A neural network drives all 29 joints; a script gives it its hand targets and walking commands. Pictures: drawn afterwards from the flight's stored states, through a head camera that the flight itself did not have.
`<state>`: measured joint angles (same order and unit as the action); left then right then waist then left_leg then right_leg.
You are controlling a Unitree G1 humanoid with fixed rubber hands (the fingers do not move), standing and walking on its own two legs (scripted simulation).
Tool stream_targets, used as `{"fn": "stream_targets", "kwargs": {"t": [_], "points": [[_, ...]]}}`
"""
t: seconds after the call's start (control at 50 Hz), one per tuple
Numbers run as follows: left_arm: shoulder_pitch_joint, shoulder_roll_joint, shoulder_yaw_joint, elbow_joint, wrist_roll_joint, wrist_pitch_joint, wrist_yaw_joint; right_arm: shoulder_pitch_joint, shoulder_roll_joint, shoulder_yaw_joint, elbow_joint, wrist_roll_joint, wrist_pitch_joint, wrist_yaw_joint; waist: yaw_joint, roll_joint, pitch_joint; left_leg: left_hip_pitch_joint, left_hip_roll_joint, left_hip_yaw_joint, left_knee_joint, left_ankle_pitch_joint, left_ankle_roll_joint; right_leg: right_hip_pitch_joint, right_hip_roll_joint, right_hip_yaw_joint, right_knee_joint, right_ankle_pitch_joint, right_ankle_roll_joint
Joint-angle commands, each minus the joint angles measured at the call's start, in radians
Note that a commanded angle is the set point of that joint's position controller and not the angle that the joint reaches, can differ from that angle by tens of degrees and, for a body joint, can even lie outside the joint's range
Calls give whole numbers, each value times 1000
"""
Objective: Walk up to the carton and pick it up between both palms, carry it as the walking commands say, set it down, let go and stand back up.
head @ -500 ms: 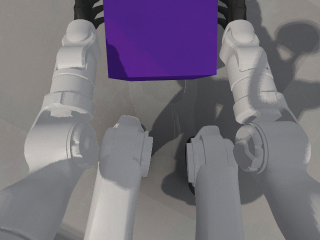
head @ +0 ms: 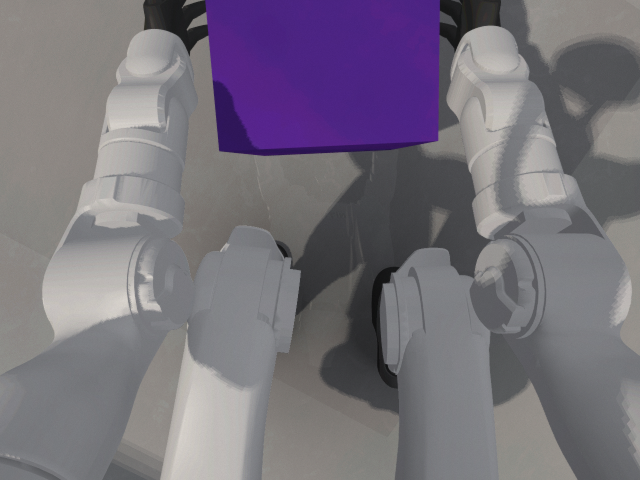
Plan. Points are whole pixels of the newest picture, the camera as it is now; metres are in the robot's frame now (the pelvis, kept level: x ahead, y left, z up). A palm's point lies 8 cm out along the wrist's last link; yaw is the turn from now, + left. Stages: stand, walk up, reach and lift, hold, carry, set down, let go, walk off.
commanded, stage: set down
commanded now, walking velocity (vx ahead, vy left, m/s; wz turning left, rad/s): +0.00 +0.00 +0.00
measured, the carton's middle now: (322, 30) +0.55 +0.06 -0.24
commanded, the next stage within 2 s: let go in 1.96 s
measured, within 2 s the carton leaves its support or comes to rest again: neither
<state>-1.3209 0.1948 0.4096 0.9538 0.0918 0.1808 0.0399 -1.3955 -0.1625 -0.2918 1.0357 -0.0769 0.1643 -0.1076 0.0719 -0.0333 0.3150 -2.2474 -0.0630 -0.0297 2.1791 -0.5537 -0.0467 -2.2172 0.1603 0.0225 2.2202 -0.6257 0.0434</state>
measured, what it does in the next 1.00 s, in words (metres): rises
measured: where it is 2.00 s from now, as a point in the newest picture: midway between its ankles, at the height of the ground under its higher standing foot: (327, 334)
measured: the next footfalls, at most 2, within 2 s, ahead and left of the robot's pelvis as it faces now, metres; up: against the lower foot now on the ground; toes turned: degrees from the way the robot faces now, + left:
none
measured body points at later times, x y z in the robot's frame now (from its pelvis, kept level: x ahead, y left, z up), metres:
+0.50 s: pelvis +0.00 +0.00 +0.01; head +0.37 +0.01 +0.26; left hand +0.52 +0.23 -0.17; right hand +0.56 -0.12 -0.18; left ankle +0.12 +0.12 -0.34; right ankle +0.10 -0.11 -0.34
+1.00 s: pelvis +0.01 +0.01 +0.06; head +0.35 +0.02 +0.35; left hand +0.53 +0.24 -0.08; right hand +0.57 -0.12 -0.08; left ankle +0.12 +0.12 -0.34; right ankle +0.10 -0.11 -0.34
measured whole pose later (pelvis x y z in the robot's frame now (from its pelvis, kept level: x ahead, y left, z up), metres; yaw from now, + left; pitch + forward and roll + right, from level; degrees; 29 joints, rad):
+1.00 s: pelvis +0.01 +0.01 +0.06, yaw +1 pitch +43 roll -1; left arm -1.21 0.28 0.24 0.92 -0.12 0.10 0.11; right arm -1.27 -0.27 -0.15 0.94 0.08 0.12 -0.13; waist 0.06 -0.01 0.11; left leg -2.19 -0.06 -0.02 1.98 -0.53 -0.01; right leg -2.14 0.09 0.02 2.01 -0.61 0.03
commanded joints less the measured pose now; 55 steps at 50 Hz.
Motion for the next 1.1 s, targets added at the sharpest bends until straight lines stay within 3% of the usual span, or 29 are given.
{"fn": "stream_targets", "kwargs": {"t": [0.0,0.12,0.24,0.28,0.38,0.56,0.66,0.74,0.9,1.08], "points": [[-552,-688,-297,-49,-62,-23,-216,-513,688,240,-67,55,-32,192,29,-24,-962,491,-35,70,-140,251,29,330,6,-60,-195,211,-34],[-498,-461,-221,-27,-56,-56,-157,-459,471,196,-47,51,-55,137,27,-22,-985,512,-25,75,-143,248,16,382,-5,-63,-196,220,-22],[-330,138,-83,41,-89,-133,12,-321,-131,99,-36,79,-92,-13,16,-28,-1026,560,3,88,-163,226,-1,465,-49,-56,-219,202,2],[-315,205,-97,65,-119,-147,43,-317,-177,122,-30,106,-96,-37,25,-23,-1064,578,11,84,-161,244,-1,476,-65,-47,-221,214,5],[-274,232,-148,96,-189,-175,58,-286,-170,204,-33,184,-112,-30,54,-35,-1126,595,26,68,-157,351,12,474,-79,-29,-217,304,10],[-238,250,-204,66,-257,-189,50,-240,-228,224,-51,225,-128,-18,31,-31,-1173,612,34,47,-157,402,19,446,-88,-31,-211,337,3],[-240,263,-206,-45,-275,-169,62,-246,-237,231,-148,236,-113,-28,31,-20,-1356,741,25,59,-173,422,21,529,-83,-55,-225,331,-1],[-208,259,-191,-105,-265,-136,77,-223,-235,212,-207,228,-83,-39,31,6,-1426,809,16,72,-212,402,22,551,-72,-74,-261,297,-6],[-116,202,-163,-128,-220,-101,70,-122,-210,139,-193,161,-59,-30,-6,26,-1330,787,1,72,-328,379,15,500,-61,-86,-366,276,-12],[-80,190,-129,-172,-180,-83,54,-110,-183,115,-216,129,-43,-17,7,11,-1347,827,-3,81,-472,369,10,584,-53,-81,-505,274,-10]]}}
